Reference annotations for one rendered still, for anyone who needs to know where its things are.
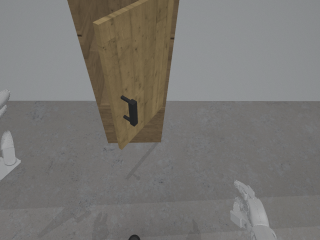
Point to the cupboard door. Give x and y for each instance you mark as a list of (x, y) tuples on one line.
[(133, 44)]

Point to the left robot hand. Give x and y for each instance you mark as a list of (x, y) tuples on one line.
[(9, 162)]

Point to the robot right forearm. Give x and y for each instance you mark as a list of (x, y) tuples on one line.
[(262, 232)]

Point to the right robot hand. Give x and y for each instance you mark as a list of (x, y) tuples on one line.
[(253, 212)]

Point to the handle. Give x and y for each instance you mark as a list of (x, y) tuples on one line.
[(133, 111)]

